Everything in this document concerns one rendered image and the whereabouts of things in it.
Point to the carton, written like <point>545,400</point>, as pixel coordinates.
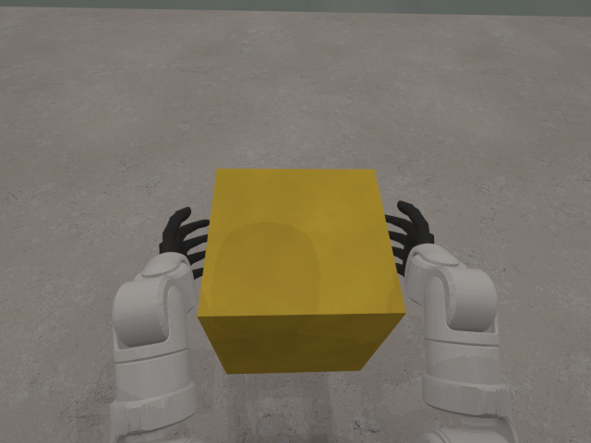
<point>299,273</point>

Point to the robot right forearm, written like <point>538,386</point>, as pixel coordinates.
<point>463,378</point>

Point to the robot left forearm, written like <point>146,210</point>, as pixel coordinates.
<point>154,393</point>

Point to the left robot hand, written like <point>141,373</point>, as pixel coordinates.
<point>173,238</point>

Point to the right robot hand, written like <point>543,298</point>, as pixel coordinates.
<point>417,232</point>

